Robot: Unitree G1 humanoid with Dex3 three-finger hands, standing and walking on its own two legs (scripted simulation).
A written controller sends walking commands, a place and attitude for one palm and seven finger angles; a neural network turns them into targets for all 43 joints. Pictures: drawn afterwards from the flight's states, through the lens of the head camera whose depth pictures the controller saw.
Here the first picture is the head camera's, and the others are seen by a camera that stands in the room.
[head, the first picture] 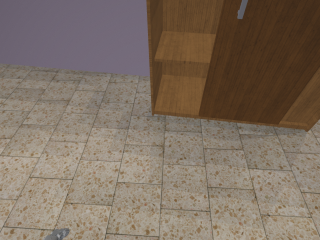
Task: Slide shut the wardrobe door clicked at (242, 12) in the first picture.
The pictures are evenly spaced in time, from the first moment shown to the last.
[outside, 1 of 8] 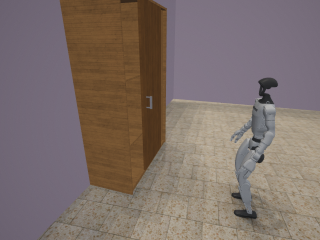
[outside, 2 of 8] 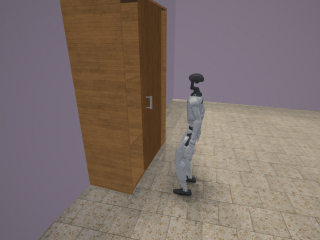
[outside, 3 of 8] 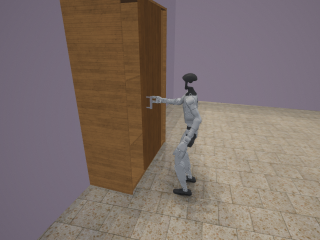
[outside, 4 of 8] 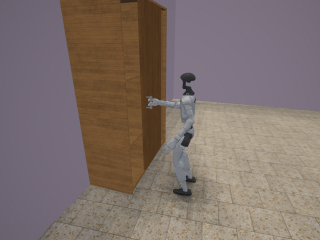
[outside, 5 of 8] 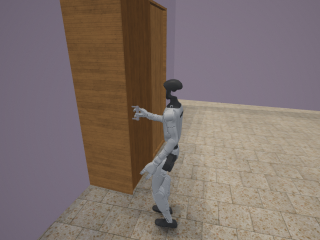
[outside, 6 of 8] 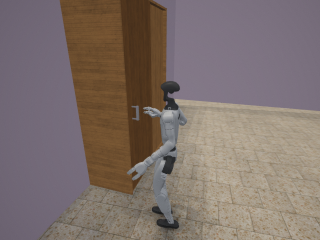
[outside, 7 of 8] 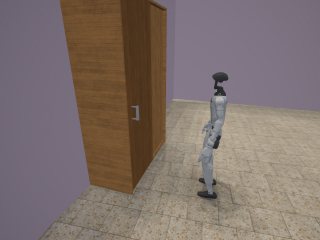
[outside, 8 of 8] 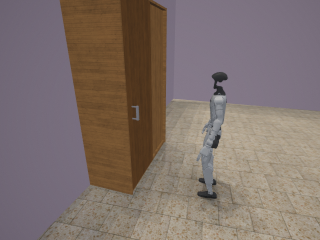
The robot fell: no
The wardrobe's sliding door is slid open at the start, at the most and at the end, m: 0.37 0.37 0.00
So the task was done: yes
